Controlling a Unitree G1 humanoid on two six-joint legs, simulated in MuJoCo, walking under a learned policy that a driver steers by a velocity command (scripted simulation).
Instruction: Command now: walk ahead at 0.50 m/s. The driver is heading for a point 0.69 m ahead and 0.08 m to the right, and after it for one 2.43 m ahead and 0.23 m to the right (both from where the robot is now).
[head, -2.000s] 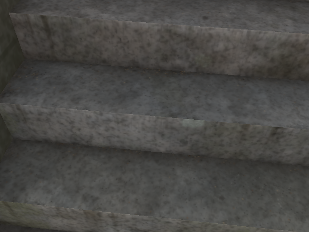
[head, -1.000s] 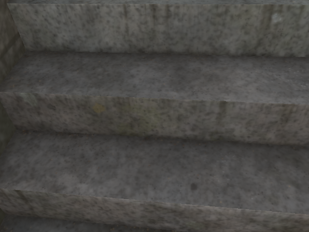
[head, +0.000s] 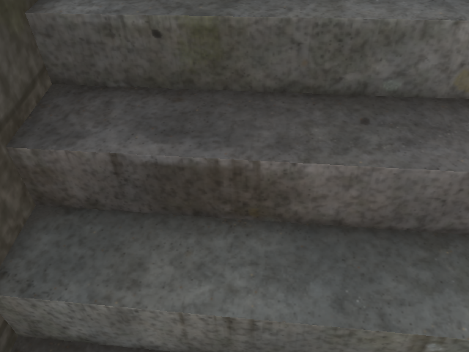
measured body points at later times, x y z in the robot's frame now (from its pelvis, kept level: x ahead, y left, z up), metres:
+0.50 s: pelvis +0.25 -0.04 +0.20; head +0.23 -0.02 +0.65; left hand +0.29 +0.21 +0.05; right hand +0.38 -0.26 +0.10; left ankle +0.20 +0.10 -0.24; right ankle +0.27 -0.10 -0.48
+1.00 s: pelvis +0.51 +0.02 +0.39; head +0.50 +0.02 +0.84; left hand +0.65 +0.26 +0.29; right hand +0.58 -0.23 +0.25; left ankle +0.55 +0.10 -0.29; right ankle +0.45 -0.10 -0.05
